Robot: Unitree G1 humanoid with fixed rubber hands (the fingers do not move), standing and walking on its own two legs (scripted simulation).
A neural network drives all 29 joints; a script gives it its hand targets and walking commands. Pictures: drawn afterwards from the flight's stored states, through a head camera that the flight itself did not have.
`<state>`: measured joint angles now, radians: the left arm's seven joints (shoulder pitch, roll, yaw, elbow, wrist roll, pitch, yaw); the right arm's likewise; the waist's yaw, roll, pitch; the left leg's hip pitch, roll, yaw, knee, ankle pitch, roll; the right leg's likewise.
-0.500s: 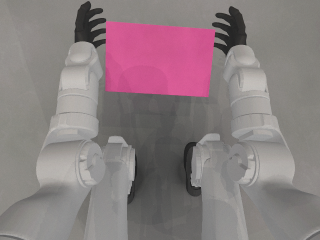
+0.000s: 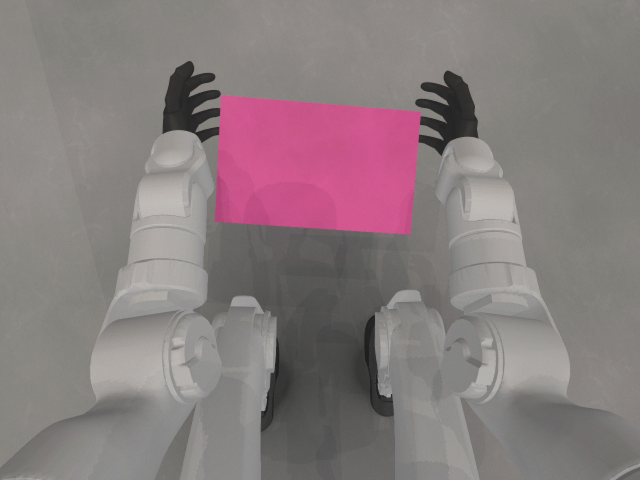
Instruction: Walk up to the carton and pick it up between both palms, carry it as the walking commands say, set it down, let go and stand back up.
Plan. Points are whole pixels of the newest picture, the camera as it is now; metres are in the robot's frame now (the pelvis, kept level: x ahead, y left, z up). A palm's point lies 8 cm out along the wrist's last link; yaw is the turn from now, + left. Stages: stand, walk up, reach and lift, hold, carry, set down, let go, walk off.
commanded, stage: reach and lift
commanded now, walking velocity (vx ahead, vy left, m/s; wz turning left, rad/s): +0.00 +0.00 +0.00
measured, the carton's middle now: (315, 173) +0.48 +0.00 -0.15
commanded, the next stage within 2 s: none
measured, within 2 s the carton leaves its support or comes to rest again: neither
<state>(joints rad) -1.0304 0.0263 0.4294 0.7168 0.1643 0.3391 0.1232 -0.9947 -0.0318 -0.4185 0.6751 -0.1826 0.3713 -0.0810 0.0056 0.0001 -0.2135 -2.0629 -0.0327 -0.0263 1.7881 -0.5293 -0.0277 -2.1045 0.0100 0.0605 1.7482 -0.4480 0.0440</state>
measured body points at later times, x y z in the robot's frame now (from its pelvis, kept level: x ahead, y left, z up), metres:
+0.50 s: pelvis +0.01 +0.00 +0.06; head +0.24 -0.01 +0.45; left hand +0.49 +0.16 +0.01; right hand +0.48 -0.16 +0.00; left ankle +0.10 +0.13 -0.45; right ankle +0.12 -0.14 -0.45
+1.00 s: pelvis +0.03 +0.00 +0.13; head +0.21 -0.01 +0.54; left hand +0.47 +0.15 +0.08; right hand +0.46 -0.17 +0.08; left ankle +0.10 +0.13 -0.45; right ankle +0.12 -0.14 -0.45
